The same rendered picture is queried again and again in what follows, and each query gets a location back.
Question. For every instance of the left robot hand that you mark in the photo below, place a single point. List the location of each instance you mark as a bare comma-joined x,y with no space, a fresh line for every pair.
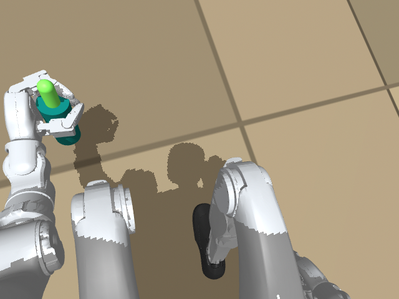
23,119

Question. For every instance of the right robot arm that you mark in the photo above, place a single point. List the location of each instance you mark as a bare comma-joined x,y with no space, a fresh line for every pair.
328,290

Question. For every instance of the right robot foot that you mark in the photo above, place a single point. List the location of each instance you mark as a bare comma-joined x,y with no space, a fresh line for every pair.
202,229

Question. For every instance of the bottle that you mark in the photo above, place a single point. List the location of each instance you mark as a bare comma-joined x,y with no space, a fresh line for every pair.
52,106

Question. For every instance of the right robot hand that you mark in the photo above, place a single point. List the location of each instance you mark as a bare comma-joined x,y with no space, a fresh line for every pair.
310,275

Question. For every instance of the left robot arm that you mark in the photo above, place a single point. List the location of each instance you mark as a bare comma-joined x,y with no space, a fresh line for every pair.
30,248

